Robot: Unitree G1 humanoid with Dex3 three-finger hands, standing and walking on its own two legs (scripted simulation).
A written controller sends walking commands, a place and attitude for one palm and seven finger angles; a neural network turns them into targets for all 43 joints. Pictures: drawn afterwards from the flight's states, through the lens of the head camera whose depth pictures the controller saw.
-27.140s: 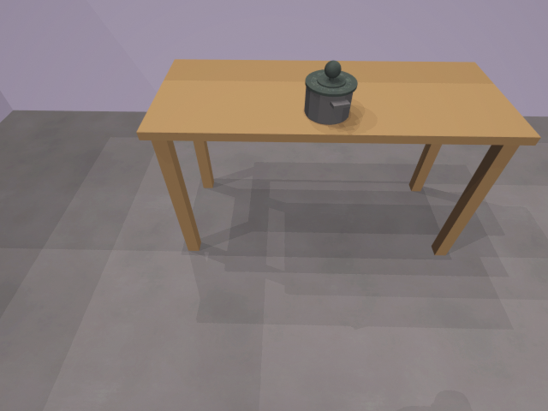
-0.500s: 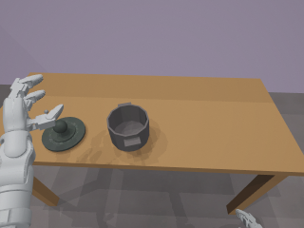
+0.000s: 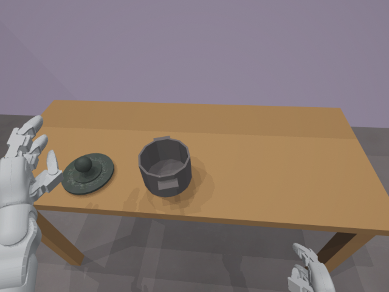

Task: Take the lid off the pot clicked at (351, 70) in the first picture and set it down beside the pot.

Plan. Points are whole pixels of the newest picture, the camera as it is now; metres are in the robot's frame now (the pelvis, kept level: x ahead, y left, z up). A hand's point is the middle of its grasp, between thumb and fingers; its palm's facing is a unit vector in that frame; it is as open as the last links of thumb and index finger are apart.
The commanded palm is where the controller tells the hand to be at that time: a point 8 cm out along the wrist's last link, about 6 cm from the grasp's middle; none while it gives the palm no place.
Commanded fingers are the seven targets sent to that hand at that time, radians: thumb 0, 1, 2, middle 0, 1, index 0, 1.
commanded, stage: draw the hand back to the body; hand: left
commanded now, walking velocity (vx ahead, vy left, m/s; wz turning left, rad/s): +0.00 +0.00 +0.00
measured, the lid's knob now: (83, 164) +0.46 +0.39 -0.06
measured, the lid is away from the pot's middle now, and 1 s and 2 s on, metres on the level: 0.25 0.25 0.25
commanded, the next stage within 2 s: step back with the hand held close in 0.76 s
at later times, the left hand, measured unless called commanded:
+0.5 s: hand (39, 210) +0.20 +0.26 +0.15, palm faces +0.37 -0.87 -0.33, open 7.4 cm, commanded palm +0.14 +0.30 +0.17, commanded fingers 0.00 0.90 0.90 -0.20 -0.30 -0.20 -0.30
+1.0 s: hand (4, 222) +0.17 +0.29 +0.17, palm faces +0.39 -0.83 -0.40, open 7.4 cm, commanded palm +0.11 +0.32 +0.17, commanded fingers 0.00 0.90 0.90 -0.20 -0.30 -0.20 -0.30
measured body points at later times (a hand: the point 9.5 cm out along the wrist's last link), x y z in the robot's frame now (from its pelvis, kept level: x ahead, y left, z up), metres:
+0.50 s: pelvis -0.01 +0.02 +0.00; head -0.03 +0.00 +0.45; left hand +0.17 +0.31 +0.17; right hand +0.18 -0.20 -0.08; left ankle +0.02 +0.13 -0.74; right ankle -0.06 -0.09 -0.74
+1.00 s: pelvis -0.02 +0.04 +0.00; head -0.03 +0.04 +0.45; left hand +0.14 +0.33 +0.20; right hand +0.18 -0.18 -0.07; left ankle +0.02 +0.13 -0.74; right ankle -0.06 -0.09 -0.74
